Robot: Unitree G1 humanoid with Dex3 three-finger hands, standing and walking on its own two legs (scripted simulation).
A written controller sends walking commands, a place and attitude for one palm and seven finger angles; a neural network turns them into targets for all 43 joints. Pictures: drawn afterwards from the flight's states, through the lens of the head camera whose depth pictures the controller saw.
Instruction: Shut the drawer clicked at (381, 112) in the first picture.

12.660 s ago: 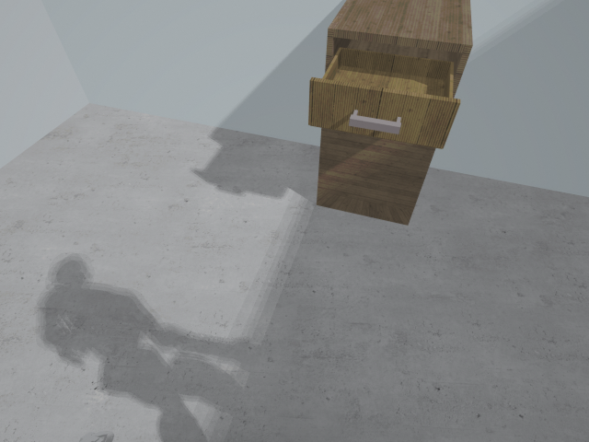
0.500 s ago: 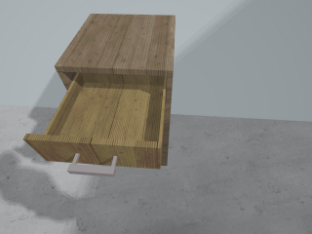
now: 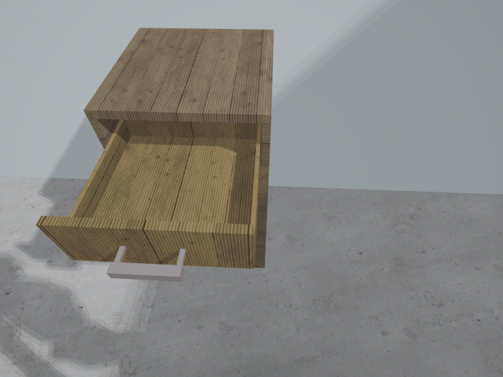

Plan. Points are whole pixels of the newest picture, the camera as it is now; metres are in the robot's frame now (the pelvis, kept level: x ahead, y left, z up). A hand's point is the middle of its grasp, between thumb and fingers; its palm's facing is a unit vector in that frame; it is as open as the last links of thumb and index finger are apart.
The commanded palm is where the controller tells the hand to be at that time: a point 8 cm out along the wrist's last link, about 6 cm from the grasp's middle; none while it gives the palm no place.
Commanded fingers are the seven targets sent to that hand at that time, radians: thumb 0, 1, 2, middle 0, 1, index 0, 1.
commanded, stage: come to a stop and stand still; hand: left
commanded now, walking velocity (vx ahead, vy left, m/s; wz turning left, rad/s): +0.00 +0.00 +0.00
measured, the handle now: (149, 261) +0.32 +0.22 -0.06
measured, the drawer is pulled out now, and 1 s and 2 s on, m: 0.30 0.30 0.30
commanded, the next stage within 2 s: look again from close up in 0.08 s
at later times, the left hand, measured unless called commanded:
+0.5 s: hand out of the picture +0.06 +0.19 -0.17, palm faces -0.01 -0.97 -0.25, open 7.4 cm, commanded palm none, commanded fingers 0.00 0.90 0.90 -0.20 -0.30 -0.20 -0.30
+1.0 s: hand (134, 335) +0.18 +0.19 -0.02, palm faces +0.19 -0.98 -0.09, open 6.9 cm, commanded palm +0.11 +0.24 -0.05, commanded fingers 0.00 0.90 0.90 -0.44 -0.56 -0.44 -0.56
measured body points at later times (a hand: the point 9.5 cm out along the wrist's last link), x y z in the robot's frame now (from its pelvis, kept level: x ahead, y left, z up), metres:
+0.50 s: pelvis +0.02 +0.01 +0.00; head +0.03 +0.00 +0.45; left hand +0.06 +0.24 -0.15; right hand +0.05 -0.23 -0.16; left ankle +0.01 +0.11 -0.74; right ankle -0.05 -0.08 -0.74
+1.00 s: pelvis -0.01 +0.02 -0.02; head +0.01 +0.00 +0.43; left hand +0.17 +0.25 -0.01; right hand +0.11 -0.23 -0.13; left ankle +0.01 +0.11 -0.74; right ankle -0.04 -0.09 -0.74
